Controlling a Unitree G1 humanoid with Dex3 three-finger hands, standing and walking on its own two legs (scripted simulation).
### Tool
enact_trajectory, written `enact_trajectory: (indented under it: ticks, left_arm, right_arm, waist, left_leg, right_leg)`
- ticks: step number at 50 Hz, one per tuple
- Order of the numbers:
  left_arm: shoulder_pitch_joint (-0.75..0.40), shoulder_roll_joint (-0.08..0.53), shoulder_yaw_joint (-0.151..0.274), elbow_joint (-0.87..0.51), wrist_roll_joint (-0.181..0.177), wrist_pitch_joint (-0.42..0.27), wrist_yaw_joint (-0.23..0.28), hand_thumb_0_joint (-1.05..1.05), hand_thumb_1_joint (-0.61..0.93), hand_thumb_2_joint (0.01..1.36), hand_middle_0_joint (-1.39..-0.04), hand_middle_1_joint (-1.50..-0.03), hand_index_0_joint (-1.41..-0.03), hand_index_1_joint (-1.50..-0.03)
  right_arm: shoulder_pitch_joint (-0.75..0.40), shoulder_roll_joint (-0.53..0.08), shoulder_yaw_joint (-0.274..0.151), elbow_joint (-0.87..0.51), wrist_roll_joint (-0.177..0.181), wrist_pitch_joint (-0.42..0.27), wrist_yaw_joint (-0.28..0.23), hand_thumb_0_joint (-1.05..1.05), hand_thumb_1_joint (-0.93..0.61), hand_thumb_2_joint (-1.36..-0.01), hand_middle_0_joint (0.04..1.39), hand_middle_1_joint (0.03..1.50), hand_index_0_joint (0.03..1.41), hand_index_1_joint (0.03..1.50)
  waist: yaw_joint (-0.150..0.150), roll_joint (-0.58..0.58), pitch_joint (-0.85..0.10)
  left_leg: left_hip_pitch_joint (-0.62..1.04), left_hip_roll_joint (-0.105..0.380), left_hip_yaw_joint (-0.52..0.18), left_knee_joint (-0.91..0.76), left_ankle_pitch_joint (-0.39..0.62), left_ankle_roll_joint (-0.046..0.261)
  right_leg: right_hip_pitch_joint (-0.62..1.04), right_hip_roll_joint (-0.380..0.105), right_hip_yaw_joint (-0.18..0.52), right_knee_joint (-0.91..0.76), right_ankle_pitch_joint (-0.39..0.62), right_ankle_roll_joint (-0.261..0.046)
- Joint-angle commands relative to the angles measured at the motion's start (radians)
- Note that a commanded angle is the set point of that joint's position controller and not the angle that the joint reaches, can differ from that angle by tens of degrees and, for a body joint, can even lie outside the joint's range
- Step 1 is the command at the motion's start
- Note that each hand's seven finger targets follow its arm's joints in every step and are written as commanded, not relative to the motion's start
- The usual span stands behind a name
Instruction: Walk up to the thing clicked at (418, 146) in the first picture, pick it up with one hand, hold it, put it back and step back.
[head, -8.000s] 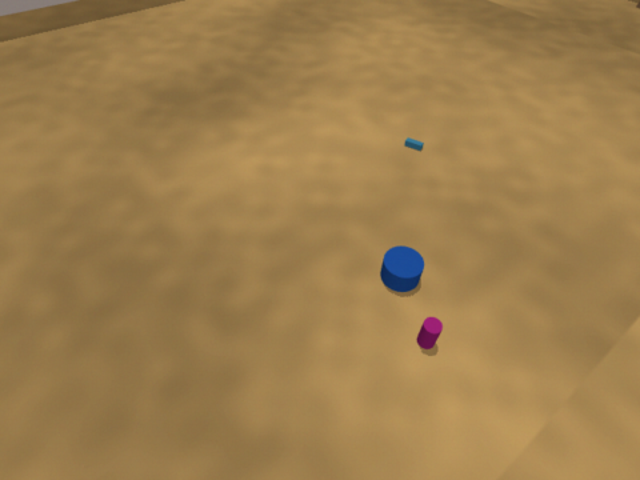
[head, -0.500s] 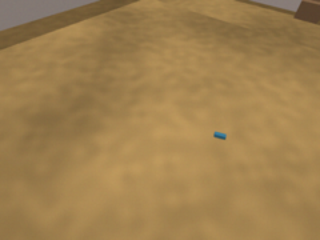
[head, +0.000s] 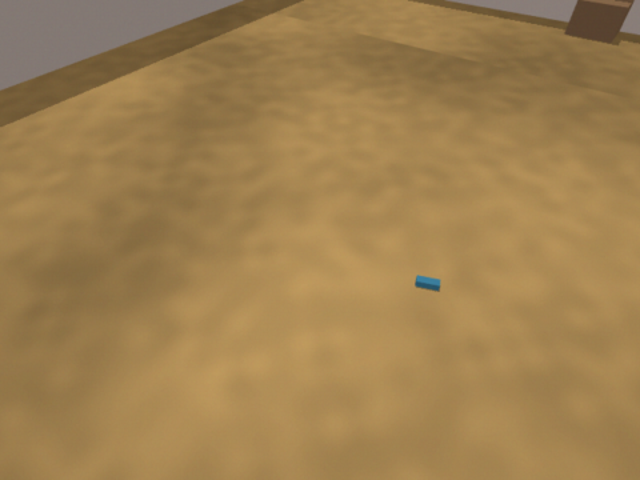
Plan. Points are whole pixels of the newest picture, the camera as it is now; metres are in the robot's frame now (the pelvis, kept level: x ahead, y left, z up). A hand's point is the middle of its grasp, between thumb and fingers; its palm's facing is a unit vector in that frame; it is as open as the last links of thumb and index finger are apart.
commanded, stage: walk up
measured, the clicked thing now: (427, 282) +0.95 -0.43 -0.76
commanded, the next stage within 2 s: none
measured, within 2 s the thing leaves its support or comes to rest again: neither
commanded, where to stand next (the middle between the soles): +1.05 +0.09 m, yaw +3 degrees
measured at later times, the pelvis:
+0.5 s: pelvis +0.23 -0.01 -0.02, yaw +5 degrees
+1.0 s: pelvis +0.48 -0.03 -0.02, yaw +5 degrees
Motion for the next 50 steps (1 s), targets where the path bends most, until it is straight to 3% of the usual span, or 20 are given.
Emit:
enact_trajectory:
  ticks: [1,2,3,5,10,19,21,24,26,27,30,33,37,43,44,45,46,47,48,50]
  left_arm:
    - [0.182,0.180,0.067,-0.001,-0.003,-0.053,0.031,0.000,0.900,0.900,-0.200,-0.300,-0.200,-0.300]
    - [0.291,0.251,0.091,0.029,0.003,-0.064,0.048,0.000,0.900,0.900,-0.200,-0.300,-0.200,-0.300]
    - [0.318,0.317,0.107,0.001,0.017,-0.074,0.065,0.000,0.900,0.900,-0.200,-0.300,-0.200,-0.300]
    - [0.060,0.335,0.080,-0.108,-0.002,-0.088,0.072,0.000,0.900,0.900,-0.200,-0.300,-0.200,-0.300]
    - [-0.045,0.215,0.050,-0.133,-0.022,-0.114,0.078,0.000,0.900,0.900,-0.200,-0.300,-0.200,-0.300]
    - [0.100,0.217,0.066,-0.144,-0.013,-0.113,0.080,0.000,0.900,0.900,-0.200,-0.300,-0.200,-0.300]
    - [0.084,0.226,0.063,-0.156,-0.012,-0.101,0.083,0.000,0.900,0.900,-0.200,-0.300,-0.200,-0.300]
    - [0.091,0.159,0.030,-0.175,-0.027,-0.084,0.092,0.000,0.900,0.900,-0.200,-0.300,-0.200,-0.300]
    - [0.134,0.113,0.016,-0.199,-0.049,-0.085,0.091,0.000,0.900,0.900,-0.200,-0.300,-0.200,-0.300]
    - [0.071,0.190,0.019,-0.195,-0.037,-0.082,0.100,0.000,0.900,0.900,-0.200,-0.300,-0.200,-0.300]
    - [0.071,0.144,0.007,-0.163,-0.053,-0.084,0.086,0.000,0.900,0.900,-0.200,-0.300,-0.200,-0.300]
    - [0.120,0.122,0.010,-0.151,-0.046,-0.064,0.062,0.000,0.900,0.900,-0.200,-0.300,-0.200,-0.300]
    - [0.000,0.106,0.008,-0.203,-0.031,-0.072,0.040,0.000,0.900,0.900,-0.200,-0.300,-0.200,-0.300]
    - [0.126,0.147,0.056,-0.139,-0.022,-0.080,0.041,0.000,0.900,0.900,-0.200,-0.300,-0.200,-0.300]
    - [0.207,0.177,0.071,-0.124,-0.018,-0.087,0.050,0.000,0.900,0.900,-0.200,-0.300,-0.200,-0.300]
    - [0.295,0.244,0.096,-0.114,-0.011,-0.097,0.065,0.000,0.900,0.900,-0.200,-0.300,-0.200,-0.300]
    - [0.270,0.307,0.097,-0.153,-0.016,-0.109,0.073,0.000,0.900,0.900,-0.200,-0.300,-0.200,-0.300]
    - [0.199,0.316,0.089,-0.172,-0.029,-0.105,0.073,0.000,0.900,0.900,-0.200,-0.300,-0.200,-0.300]
    - [0.136,0.304,0.082,-0.193,-0.035,-0.104,0.077,0.000,0.900,0.900,-0.200,-0.300,-0.200,-0.300]
    - [0.087,0.240,0.064,-0.194,-0.036,-0.110,0.084,0.000,0.900,0.900,-0.200,-0.300,-0.200,-0.300]
  right_arm:
    - [-0.219,-0.201,-0.034,-0.150,-0.005,-0.026,-0.014,0.000,-0.900,-0.900,0.200,0.300,0.200,0.300]
    - [-0.190,-0.111,-0.004,-0.157,-0.009,-0.021,-0.014,0.000,-0.900,-0.900,0.200,0.300,0.200,0.300]
    - [-0.159,-0.063,0.023,-0.171,0.008,-0.020,-0.010,0.000,-0.900,-0.900,0.200,0.300,0.200,0.300]
    - [-0.086,-0.190,-0.010,-0.153,0.028,-0.020,-0.015,0.000,-0.900,-0.900,0.200,0.300,0.200,0.300]
    - [0.012,-0.198,-0.014,-0.084,0.050,-0.019,0.004,0.000,-0.900,-0.900,0.200,0.300,0.200,0.300]
    - [-0.234,-0.134,-0.005,-0.222,0.019,-0.028,0.037,0.000,-0.900,-0.900,0.200,0.300,0.200,0.300]
    - [-0.202,-0.131,-0.012,-0.219,0.018,-0.032,0.033,0.000,-0.900,-0.900,0.200,0.300,0.200,0.300]
    - [0.134,-0.212,-0.061,-0.123,-0.004,-0.045,0.004,0.000,-0.900,-0.900,0.200,0.300,0.200,0.300]
    - [0.198,-0.339,-0.095,-0.162,0.015,-0.053,-0.021,0.000,-0.900,-0.900,0.200,0.300,0.200,0.300]
    - [0.160,-0.332,-0.097,-0.176,0.045,-0.050,-0.024,0.000,-0.900,-0.900,0.200,0.300,0.200,0.300]
    - [0.021,-0.225,-0.035,-0.217,0.054,-0.058,-0.041,0.000,-0.900,-0.900,0.200,0.300,0.200,0.300]
    - [-0.011,-0.200,-0.021,-0.226,0.049,-0.073,-0.038,0.000,-0.900,-0.900,0.200,0.300,0.200,0.300]
    - [-0.008,-0.228,-0.024,-0.248,0.039,-0.089,-0.034,0.000,-0.900,-0.900,0.200,0.300,0.200,0.300]
    - [-0.057,-0.215,-0.016,-0.281,0.045,-0.073,-0.027,0.000,-0.900,-0.900,0.200,0.300,0.200,0.300]
    - [-0.028,-0.179,-0.003,-0.281,0.042,-0.072,-0.026,0.000,-0.900,-0.900,0.200,0.300,0.200,0.300]
    - [0.041,-0.109,0.018,-0.281,0.043,-0.069,-0.024,0.000,-0.900,-0.900,0.200,0.300,0.200,0.300]
    - [0.107,-0.098,0.028,-0.280,0.045,-0.058,-0.025,0.000,-0.900,-0.900,0.200,0.300,0.200,0.300]
    - [0.069,-0.201,0.002,-0.263,0.040,-0.048,-0.036,0.000,-0.900,-0.900,0.200,0.300,0.200,0.300]
    - [0.034,-0.216,-0.003,-0.250,0.037,-0.048,-0.042,0.000,-0.900,-0.900,0.200,0.300,0.200,0.300]
    - [0.023,-0.194,0.001,-0.221,0.057,-0.045,-0.037,0.000,-0.900,-0.900,0.200,0.300,0.200,0.300]
  waist:
    - [0.164,-0.004,0.002]
    - [0.216,-0.291,-0.002]
    - [0.224,-0.424,0.045]
    - [0.086,-0.184,0.144]
    - [0.007,-0.163,0.131]
    - [0.102,-0.085,0.083]
    - [0.081,-0.088,0.032]
    - [-0.084,0.135,-0.166]
    - [-0.099,0.327,-0.268]
    - [-0.097,0.231,-0.244]
    - [-0.004,0.086,-0.051]
    - [0.038,0.104,0.012]
    - [0.018,0.136,0.092]
    - [0.104,0.061,-0.023]
    - [0.144,-0.038,-0.078]
    - [0.180,-0.281,-0.123]
    - [0.130,-0.329,-0.098]
    - [0.119,-0.216,-0.053]
    - [0.102,-0.181,0.001]
    - [0.072,-0.125,0.065]
  left_leg:
    - [-0.466,0.092,-0.087,0.101,-0.444,0.115]
    - [-0.617,-0.016,-0.003,0.450,-0.422,0.078]
    - [-0.759,-0.152,-0.134,0.772,-0.333,0.037]
    - [-0.692,-0.051,-0.269,0.804,-0.131,0.024]
    - [-0.499,0.007,-0.264,0.622,0.097,-0.011]
    - [-0.486,0.025,-0.118,0.191,0.150,-0.010]
    - [-0.384,0.020,-0.086,0.152,0.133,0.011]
    - [0.132,-0.047,-0.067,0.078,0.106,0.099]
    - [0.411,0.317,-0.830,-0.093,-0.025,0.278]
    - [0.353,0.355,-0.836,-0.098,0.027,0.317]
    - [0.002,0.227,-0.382,-0.076,0.368,0.204]
    - [-0.126,0.164,-0.232,-0.117,0.364,0.185]
    - [-0.154,0.199,-0.187,-0.144,0.383,0.234]
    - [-0.330,0.130,-0.140,0.094,0.153,0.141]
    - [-0.368,0.080,-0.094,0.291,0.185,0.118]
    - [-0.468,-0.024,-0.031,0.593,0.034,0.078]
    - [-0.599,-0.108,-0.092,0.758,-0.190,0.039]
    - [-0.616,-0.063,-0.156,0.847,-0.190,0.031]
    - [-0.625,-0.027,-0.193,0.866,-0.146,0.029]
    - [-0.566,0.012,-0.244,0.802,-0.026,0.033]
  right_leg:
    - [0.419,0.063,-0.063,-0.089,0.033,-0.020]
    - [0.513,0.008,0.072,-0.208,-0.218,-0.035]
    - [0.434,-0.188,0.483,-0.442,-0.601,-0.068]
    - [0.229,-0.342,0.722,-0.649,-0.684,-0.164]
    - [0.150,-0.153,0.185,-0.551,-0.206,-0.125]
    - [0.353,-0.132,-0.012,-0.420,0.190,-0.169]
    - [0.360,-0.168,-0.016,-0.339,0.298,-0.175]
    - [0.136,-0.049,-0.132,0.213,0.424,-0.113]
    - [-0.312,0.189,-0.021,0.567,-0.247,-0.055]
    - [-0.316,0.099,0.089,0.616,-0.253,-0.076]
    - [-0.201,0.032,0.133,0.551,-0.084,-0.067]
    - [-0.119,0.019,0.080,0.419,-0.001,-0.031]
    - [-0.137,-0.019,0.023,0.128,0.045,-0.009]
    - [0.308,0.085,-0.067,-0.037,0.196,-0.045]
    - [0.427,0.079,-0.033,-0.068,0.118,-0.063]
    - [0.500,-0.059,0.185,-0.212,-0.163,-0.083]
    - [0.491,-0.294,0.640,-0.411,-0.310,-0.148]
    - [0.434,-0.341,0.744,-0.457,-0.355,-0.222]
    - [0.339,-0.329,0.736,-0.474,-0.322,-0.247]
    - [0.216,-0.223,0.446,-0.445,-0.096,-0.176]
